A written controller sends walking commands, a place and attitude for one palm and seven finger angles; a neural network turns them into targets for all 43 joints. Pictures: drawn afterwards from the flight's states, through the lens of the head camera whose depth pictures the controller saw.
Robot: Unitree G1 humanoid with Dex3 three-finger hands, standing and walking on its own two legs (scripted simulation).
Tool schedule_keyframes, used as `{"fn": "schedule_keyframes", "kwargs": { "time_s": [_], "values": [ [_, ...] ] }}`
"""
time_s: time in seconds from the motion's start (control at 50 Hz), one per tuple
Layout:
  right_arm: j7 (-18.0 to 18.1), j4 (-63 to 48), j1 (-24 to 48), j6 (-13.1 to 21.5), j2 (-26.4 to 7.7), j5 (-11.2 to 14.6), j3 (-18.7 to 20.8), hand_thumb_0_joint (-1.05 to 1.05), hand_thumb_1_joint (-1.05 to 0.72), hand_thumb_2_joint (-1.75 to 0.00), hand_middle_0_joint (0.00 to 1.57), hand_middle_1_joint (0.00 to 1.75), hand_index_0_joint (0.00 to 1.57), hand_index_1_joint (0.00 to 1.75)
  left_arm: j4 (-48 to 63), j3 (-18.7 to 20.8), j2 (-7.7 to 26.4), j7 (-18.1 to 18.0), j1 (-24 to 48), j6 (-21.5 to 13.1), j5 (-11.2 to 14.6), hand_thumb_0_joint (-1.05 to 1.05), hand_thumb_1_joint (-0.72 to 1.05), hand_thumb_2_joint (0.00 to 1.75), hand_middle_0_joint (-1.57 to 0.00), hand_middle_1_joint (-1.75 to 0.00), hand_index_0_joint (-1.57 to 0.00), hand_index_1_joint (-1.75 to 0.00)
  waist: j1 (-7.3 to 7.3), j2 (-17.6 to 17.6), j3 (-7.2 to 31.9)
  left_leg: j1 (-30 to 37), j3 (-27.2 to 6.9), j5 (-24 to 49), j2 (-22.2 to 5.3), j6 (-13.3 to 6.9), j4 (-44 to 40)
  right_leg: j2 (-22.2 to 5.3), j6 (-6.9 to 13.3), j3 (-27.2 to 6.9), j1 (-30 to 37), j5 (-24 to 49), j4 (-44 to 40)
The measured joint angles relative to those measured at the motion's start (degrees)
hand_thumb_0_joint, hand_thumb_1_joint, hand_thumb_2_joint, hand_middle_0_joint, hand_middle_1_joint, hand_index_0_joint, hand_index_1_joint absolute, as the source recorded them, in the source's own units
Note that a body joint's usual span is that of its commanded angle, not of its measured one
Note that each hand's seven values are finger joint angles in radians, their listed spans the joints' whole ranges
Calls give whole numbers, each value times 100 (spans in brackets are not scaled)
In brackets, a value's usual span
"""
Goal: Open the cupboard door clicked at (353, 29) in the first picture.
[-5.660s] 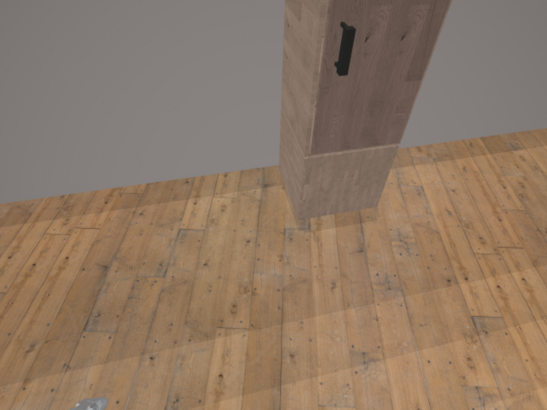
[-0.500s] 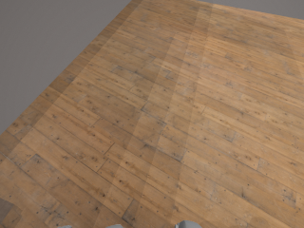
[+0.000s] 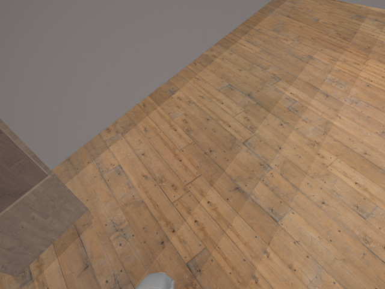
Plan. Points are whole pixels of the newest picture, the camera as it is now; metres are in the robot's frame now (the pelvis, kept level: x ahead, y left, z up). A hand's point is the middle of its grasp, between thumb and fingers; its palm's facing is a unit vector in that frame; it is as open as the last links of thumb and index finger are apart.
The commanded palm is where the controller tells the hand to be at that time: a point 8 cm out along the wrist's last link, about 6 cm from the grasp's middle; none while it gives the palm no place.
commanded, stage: turn to face it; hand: left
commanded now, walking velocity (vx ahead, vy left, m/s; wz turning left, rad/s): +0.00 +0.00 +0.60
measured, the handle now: out of the picture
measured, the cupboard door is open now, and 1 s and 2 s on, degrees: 0 0 0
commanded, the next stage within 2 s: take the last steps up to it in 1.46 s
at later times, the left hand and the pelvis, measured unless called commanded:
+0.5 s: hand out of the picture +0.04 +0.26 -0.15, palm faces +0.31 -0.91 -0.29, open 7.4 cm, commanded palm none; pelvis -0.01 +0.02 +0.00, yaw +17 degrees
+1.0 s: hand out of the picture -0.11 +0.22 -0.19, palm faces +0.60 -0.75 -0.25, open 7.4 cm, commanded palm none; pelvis -0.03 +0.02 -0.02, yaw +37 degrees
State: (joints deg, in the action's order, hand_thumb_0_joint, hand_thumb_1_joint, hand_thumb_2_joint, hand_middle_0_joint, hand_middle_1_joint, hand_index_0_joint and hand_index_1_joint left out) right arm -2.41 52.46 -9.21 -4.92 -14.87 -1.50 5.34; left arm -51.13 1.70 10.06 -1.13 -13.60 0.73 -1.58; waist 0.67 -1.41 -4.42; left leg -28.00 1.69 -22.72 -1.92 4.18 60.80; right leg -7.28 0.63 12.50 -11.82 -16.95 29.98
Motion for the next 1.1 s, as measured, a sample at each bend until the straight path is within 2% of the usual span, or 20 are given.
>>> {"fn": "schedule_keyframes", "kwargs": {
  "time_s": [0.1, 0.16, 0.2, 0.24, 0.3, 0.4, 0.5, 0.54, 0.56, 0.58, 0.62, 0.68, 0.72, 0.78, 0.86, 0.9, 0.94, 0.96, 1.02, 1.1],
  "values": [
    [7, 26, 163, 18, 44, 35, -83, 1, -91, -90, 20, 30, 20, 30, -53, 26, 78, 32, -30, 2, -25, 1, 90, 90, -21, -30, -21, -30, -147, 183, -86, 637, 247, -214, -90, -48, -1334, -245, -103, 335, -89, -116, 218],
    [7, -68, 214, 127, 50, 38, -136, 1, -91, -90, 20, 30, 20, 30, -103, 95, 202, 53, -96, 42, 8, 1, 90, 90, -21, -30, -21, -30, -187, 272, -70, 1187, 410, 414, -68, -159, -2559, -419, -238, 530, -238, -331, 638],
    [20, -119, 284, 237, 103, 28, -145, 1, -91, -90, 20, 30, 20, 30, -154, 173, 343, 64, -85, 140, 46, 1, 90, 90, -21, -30, -21, -30, -201, 421, -105, 1164, 410, 453, 46, -490, -2596, -521, -390, 208, -601, -840, 1428],
    [65, -155, 292, 334, 160, 32, -181, 1, -91, -90, 20, 30, 20, 30, -227, 226, 451, 31, -20, 278, 49, 1, 90, 90, -20, -30, -20, -30, -189, 437, -126, 1115, 311, 386, 52, -549, -2491, -317, -500, -319, -1029, -1343, 2441],
    [138, -164, 196, 357, 202, 13, -210, 1, -91, -90, 20, 30, 20, 30, -249, 292, 533, 49, 115, 321, 67, 1, 90, 90, -20, -30, -20, -30, -130, 350, -91, 1189, 86, 542, 62, -515, -2726, -83, -575, -713, -1430, -1084, 3232],
    [137, -92, 45, 293, 202, -9, -221, 1, -91, -90, 20, 30, 20, 30, -45, 304, 542, 78, 331, 263, 80, 1, 91, 90, -20, -30, -20, -30, -62, 220, -19, 1260, -233, 824, 163, -510, -3093, 98, -612, -992, -1468, -762, 2810],
    [119, -60, -82, 225, 161, -29, -166, 1, -91, -90, 20, 30, 20, 30, 147, 245, 439, 60, 517, 188, 108, 1, 91, 90, -20, -30, -20, -30, 77, 48, 27, 1115, -570, 895, 275, -411, -3045, 346, -568, -1053, -1009, -755, 1626],
    [117, -59, -146, 196, 130, -15, -130, 1, -91, -90, 20, 30, 20, 30, 230, 201, 388, 57, 534, 111, 124, 1, 91, 90, -20, -30, -20, -30, 111, -18, 62, 986, -709, 844, 338, -335, -2868, 452, -532, -998, -637, -375, 794],
    [112, -70, -192, 183, 102, 8, -105, 1, -91, -90, 20, 30, 20, 30, 276, 175, 362, 51, 520, 52, 111, 1, 91, 90, -20, -30, -20, -30, 109, -50, 95, 876, -773, 776, 381, -292, -2690, 468, -384, -954, -463, -134, 375],
    [115, -54, -194, 162, 52, 24, -65, 1, -91, -90, 20, 30, 20, 30, 283, 145, 292, 37, 531, 2, 80, 1, 90, 90, -20, -30, -20, -30, 110, -145, 68, 729, -816, 382, 392, -267, -2314, 483, -206, -874, -454, -66, 392],
    [116, -11, -224, 91, -19, 8, -3, 1, -91, -90, 20, 30, 20, 30, 303, 67, 176, 27, 484, -34, 58, 1, 90, 90, -20, -30, -20, -30, 123, -217, 59, 345, -712, -293, 466, -247, -1141, 389, -48, -712, -399, -123, 474],
    [59, 49, -244, 28, -90, -10, 45, 1, -91, -90, 20, 30, 20, 30, 268, 11, 57, 7, 344, -6, 38, 1, 90, 90, -20, -30, -20, -30, 129, -217, 69, -56, -417, -164, 368, -170, 301, 251, -37, -530, -183, -87, 266],
    [28, 66, -258, 20, -97, -8, 44, 1, -91, -90, 20, 30, 20, 30, 209, -10, 23, -4, 283, 11, 25, 1, 90, 90, -20, -30, -20, -30, 155, -169, 61, -113, -263, -8, 233, -95, 597, 158, -50, -395, -64, -38, 134],
    [3, 99, -250, -13, -66, 5, 22, 1, -91, -90, 20, 30, 20, 30, 134, -22, 24, -4, 223, 20, 5, 1, 90, 90, -20, -30, -21, -30, 145, -36, 29, 39, -85, -36, 56, -20, 273, 5, -78, -193, 36, -19, 42],
    [-7, 118, -157, -16, -19, 28, -39, 1, -91, -90, 20, 30, 20, 30, 66, -2, 103, 24, 167, 27, -15, 1, 90, 90, -21, -30, -21, -30, 49, 134, -44, 442, 138, -197, -72, -21, -807, -196, -159, 76, 16, -84, 140],
    [-1, 85, -98, 27, 3, 41, -76, 1, -91, -90, 20, 30, 20, 30, 32, 35, 180, 33, 138, 42, -20, 1, 90, 90, -21, -30, -21, -30, -7, 219, -80, 694, 255, -182, -79, -61, -1421, -308, -228, 209, -43, -173, 306],
    [0, 13, -69, 109, 4, 40, -109, 1, -91, -90, 20, 30, 20, 30, 4, 89, 275, 46, 73, 75, 9, 1, 90, 90, -21, -30, -21, -30, -38, 283, -71, 1044, 368, 295, -58, -130, -2275, -434, -329, 338, -156, -337, 617],
    [-3, -37, -61, 171, -14, 34, -118, 1, -91, -90, 20, 30, 20, 30, 1, 123, 325, 55, 20, 105, 36, 1, 90, 90, -21, -30, -21, -30, -52, 291, -33, 1142, 342, 519, -35, -279, -2581, -488, -378, 328, -314, -450, 917],
    [56, -97, 46, 320, 90, 25, -164, 1, -91, -90, 20, 30, 20, 30, -138, 227, 519, 17, 61, 301, 59, 1, 90, 90, -20, -30, -20, -30, -86, 435, -86, 971, 266, 358, 71, -527, -2316, -309, -512, -398, -978, -1430, 2398],
    [161, -119, 2, 361, 166, -1, -221, 1, -91, -90, 20, 30, 20, 30, -223, 289, 584, 45, 159, 327, 77, 1, 90, 90, -20, -30, -20, -30, -56, 336, -49, 1108, 31, 583, 122, -533, -2712, -8, -556, -804, -1475, -1041, 3326]
  ]
}}
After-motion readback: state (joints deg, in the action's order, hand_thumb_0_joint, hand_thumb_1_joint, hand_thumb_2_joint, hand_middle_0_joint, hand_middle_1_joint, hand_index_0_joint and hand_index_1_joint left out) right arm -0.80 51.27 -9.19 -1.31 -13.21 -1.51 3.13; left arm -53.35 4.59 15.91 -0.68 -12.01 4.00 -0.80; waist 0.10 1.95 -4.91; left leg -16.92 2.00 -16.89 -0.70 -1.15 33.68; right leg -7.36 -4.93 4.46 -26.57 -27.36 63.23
